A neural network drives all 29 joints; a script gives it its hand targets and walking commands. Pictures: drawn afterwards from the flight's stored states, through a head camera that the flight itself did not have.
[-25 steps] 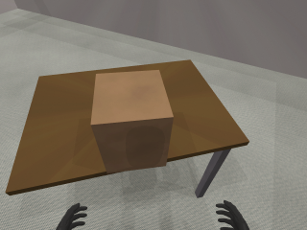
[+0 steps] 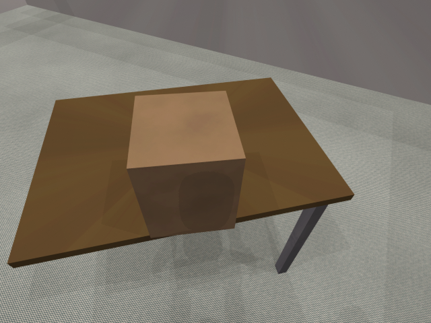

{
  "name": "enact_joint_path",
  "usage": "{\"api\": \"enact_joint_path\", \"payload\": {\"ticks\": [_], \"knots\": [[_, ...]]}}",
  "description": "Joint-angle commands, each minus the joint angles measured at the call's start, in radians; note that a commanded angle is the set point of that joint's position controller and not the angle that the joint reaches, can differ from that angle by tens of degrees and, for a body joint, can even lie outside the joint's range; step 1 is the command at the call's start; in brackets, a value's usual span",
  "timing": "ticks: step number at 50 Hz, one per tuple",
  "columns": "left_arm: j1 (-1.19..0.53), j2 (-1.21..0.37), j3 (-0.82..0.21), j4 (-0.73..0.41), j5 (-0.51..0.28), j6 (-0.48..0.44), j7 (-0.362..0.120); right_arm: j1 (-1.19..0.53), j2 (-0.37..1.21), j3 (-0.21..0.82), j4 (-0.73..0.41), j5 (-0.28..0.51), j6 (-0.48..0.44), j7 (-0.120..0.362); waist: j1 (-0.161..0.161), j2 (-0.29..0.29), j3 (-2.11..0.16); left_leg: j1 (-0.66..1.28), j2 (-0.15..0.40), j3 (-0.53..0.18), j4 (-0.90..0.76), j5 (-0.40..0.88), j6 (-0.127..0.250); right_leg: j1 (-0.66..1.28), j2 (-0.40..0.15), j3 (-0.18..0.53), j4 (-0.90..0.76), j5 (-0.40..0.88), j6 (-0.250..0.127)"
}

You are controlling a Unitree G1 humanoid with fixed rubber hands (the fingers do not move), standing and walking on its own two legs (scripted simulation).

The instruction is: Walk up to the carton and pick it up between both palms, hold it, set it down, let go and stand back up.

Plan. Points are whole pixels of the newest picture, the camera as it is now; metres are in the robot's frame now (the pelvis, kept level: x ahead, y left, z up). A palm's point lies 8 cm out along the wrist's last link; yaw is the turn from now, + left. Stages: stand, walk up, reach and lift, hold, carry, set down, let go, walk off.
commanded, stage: stand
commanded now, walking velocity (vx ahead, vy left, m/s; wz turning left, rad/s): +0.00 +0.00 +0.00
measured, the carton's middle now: (187, 165) +0.46 +0.06 +0.02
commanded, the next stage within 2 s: walk up in 1.38 s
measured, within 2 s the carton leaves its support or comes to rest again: neither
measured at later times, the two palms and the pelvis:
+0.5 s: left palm out of the picture +0.03 +0.22 -0.13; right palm out of the picture +0.03 -0.22 -0.13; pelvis +0.01 +0.00 +0.01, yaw +0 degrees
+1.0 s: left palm out of the picture -0.01 +0.20 -0.13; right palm out of the picture -0.01 -0.20 -0.14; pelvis +0.01 +0.00 +0.02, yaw +0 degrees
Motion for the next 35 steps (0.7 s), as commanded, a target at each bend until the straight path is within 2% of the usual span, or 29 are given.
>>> {"api": "enact_joint_path", "payload": {"ticks": [1,18,35], "knots": [[0.0,0.094,0.032,-0.052,-0.001,-0.024,0.009,0.001,-0.09,-0.029,-0.059,0.0,-0.027,-0.01,-0.001,0.001,-0.031,0.016,0.042,-0.061,-0.127,0.129,0.038,0.01,-0.045,0.067,-0.138,0.134,-0.045],[0.043,0.087,0.043,0.132,-0.003,-0.032,0.022,0.032,-0.083,-0.044,0.135,0.005,-0.03,-0.022,0.001,-0.007,0.007,0.07,0.058,-0.072,-0.199,0.196,0.047,0.066,-0.06,0.081,-0.206,0.199,-0.048],[0.068,0.036,0.027,0.296,-0.006,-0.029,0.034,0.055,-0.045,-0.037,0.302,0.008,-0.024,-0.033,0.003,-0.007,0.052,0.116,0.062,-0.062,-0.244,0.225,0.037,0.112,-0.069,0.077,-0.255,0.226,-0.041]]}}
